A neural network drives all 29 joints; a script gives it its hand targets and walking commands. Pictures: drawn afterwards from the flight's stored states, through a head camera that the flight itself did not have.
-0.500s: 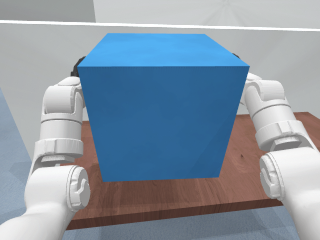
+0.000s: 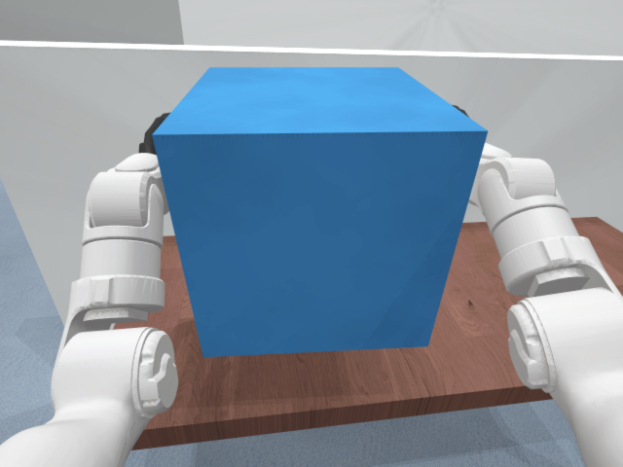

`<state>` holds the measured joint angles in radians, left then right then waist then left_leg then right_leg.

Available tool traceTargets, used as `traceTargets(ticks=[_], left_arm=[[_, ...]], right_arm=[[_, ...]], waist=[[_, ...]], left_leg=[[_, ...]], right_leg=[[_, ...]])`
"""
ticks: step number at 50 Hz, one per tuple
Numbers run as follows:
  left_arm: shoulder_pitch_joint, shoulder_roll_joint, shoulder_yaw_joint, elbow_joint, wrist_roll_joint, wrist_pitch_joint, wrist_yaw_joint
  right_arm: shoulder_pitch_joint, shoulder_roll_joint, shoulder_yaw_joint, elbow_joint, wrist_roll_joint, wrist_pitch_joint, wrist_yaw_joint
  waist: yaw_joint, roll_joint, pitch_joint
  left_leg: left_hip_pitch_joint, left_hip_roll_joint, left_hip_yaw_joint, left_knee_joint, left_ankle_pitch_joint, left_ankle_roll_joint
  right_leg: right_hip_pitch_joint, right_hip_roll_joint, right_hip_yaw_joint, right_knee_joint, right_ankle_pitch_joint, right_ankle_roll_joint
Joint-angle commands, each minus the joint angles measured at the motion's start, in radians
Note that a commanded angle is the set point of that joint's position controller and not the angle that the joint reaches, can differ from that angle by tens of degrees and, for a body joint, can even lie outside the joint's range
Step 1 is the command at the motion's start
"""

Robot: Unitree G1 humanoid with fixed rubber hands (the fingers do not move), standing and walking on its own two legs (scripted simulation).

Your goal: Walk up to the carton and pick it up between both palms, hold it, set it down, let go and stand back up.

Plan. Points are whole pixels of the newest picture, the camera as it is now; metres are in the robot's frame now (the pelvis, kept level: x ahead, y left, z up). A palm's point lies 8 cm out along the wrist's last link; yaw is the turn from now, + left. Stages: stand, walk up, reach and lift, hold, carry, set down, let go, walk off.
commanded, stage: hold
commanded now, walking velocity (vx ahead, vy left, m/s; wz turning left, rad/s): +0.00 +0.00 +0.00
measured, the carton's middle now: (311, 197) +0.40 +0.00 +0.25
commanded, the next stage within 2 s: set down in 1.22 s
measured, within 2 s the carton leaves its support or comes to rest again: neither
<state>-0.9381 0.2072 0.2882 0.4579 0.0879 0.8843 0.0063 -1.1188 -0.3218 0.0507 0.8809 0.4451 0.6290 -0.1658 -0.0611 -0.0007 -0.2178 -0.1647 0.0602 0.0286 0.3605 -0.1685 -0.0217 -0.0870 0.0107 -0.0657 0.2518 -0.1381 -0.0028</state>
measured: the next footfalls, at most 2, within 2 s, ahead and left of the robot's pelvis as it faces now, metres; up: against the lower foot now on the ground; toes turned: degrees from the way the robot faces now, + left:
none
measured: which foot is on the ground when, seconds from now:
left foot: down 0.00-1.00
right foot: down 0.00-1.00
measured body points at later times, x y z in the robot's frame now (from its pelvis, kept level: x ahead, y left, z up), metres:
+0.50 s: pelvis +0.00 +0.00 +0.00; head -0.10 +0.02 +0.44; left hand +0.38 +0.19 +0.30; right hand +0.38 -0.18 +0.32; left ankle +0.02 +0.13 -0.75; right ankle +0.00 -0.12 -0.75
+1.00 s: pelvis +0.00 +0.00 +0.00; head -0.10 +0.01 +0.44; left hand +0.38 +0.19 +0.30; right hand +0.38 -0.18 +0.32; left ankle +0.02 +0.13 -0.75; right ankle +0.00 -0.12 -0.75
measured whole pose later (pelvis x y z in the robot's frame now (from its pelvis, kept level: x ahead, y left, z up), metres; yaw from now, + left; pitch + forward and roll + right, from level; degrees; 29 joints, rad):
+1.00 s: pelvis +0.00 +0.00 +0.00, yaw +0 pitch -1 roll -1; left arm -0.96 0.21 0.31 0.51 0.10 0.85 -0.01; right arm -1.13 -0.31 0.04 0.91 0.43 0.62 -0.17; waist -0.06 0.00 -0.24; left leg -0.18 0.06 0.02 0.36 -0.16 -0.03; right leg -0.10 0.01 -0.07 0.27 -0.14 -0.01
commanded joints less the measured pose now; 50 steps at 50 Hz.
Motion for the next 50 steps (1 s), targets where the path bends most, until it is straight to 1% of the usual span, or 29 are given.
traceTargets(ticks=[1, 18, 19, 22, 28, 34, 40, 46, 50], left_arm=[[-0.823, -0.558, -0.309, -0.177, -0.179, -0.077, -0.147], [-0.828, -0.558, -0.307, -0.163, -0.181, -0.083, -0.152], [-0.799, -0.589, -0.325, -0.203, -0.176, -0.091, -0.149], [-0.791, -0.582, -0.324, -0.209, -0.168, -0.088, -0.147], [-0.796, -0.578, -0.309, -0.18, -0.151, -0.08, -0.153], [-0.836, -0.581, -0.307, -0.165, -0.158, -0.096, -0.147], [-0.826, -0.572, -0.285, -0.113, -0.149, -0.099, -0.149], [-0.83, -0.571, -0.286, -0.105, -0.154, -0.104, -0.155], [-0.83, -0.578, -0.299, -0.122, -0.165, -0.108, -0.154]], right_arm=[[-0.816, 0.655, 0.141, -0.333, 0.155, -0.017, 0.138], [-0.819, 0.654, 0.134, -0.33, 0.151, -0.016, 0.133], [-0.805, 0.671, 0.151, -0.37, 0.166, -0.025, 0.134], [-0.787, 0.657, 0.149, -0.369, 0.167, -0.019, 0.132], [-0.794, 0.659, 0.139, -0.331, 0.15, -0.014, 0.14], [-0.827, 0.691, 0.141, -0.327, 0.151, -0.022, 0.143], [-0.831, 0.686, 0.13, -0.298, 0.143, -0.024, 0.141], [-0.83, 0.681, 0.12, -0.293, 0.142, -0.025, 0.134], [-0.834, 0.682, 0.13, -0.319, 0.149, -0.027, 0.131]], waist=[[-0.003, 0.035, -0.268], [-0.008, 0.038, -0.268], [-0.01, 0.055, -0.338], [-0.016, 0.059, -0.313], [-0.008, 0.043, -0.235], [0.003, 0.033, -0.258], [0.007, 0.022, -0.248], [-0.003, 0.027, -0.257], [-0.009, 0.03, -0.28]], left_leg=[[0.08, -0.082, -0.052, -0.034, 0.187, -0.004], [0.076, -0.083, -0.053, -0.036, 0.18, -0.004], [0.099, -0.09, -0.053, -0.021, 0.236, -0.022], [0.109, -0.091, -0.053, -0.014, 0.253, -0.031], [0.065, -0.089, -0.051, -0.04, 0.173, -0.02], [0.059, -0.091, -0.05, -0.034, 0.157, -0.011], [0.05, -0.091, -0.047, -0.039, 0.128, -0.002], [0.05, -0.091, -0.048, -0.037, 0.13, -0.005], [0.06, -0.093, -0.05, -0.029, 0.158, -0.009]], right_leg=[[0.086, 0.061, 0.083, -0.008, 0.198, 0.031], [0.086, 0.058, 0.084, -0.01, 0.194, 0.03], [0.096, 0.072, 0.078, 0.007, 0.234, 0.024], [0.092, 0.076, 0.075, 0.001, 0.238, 0.023], [0.07, 0.071, 0.076, -0.01, 0.163, 0.023], [0.061, 0.067, 0.08, -0.005, 0.153, 0.026], [0.058, 0.062, 0.086, -0.011, 0.131, 0.028], [0.057, 0.061, 0.087, -0.011, 0.131, 0.027], [0.068, 0.063, 0.086, -0.007, 0.16, 0.027]])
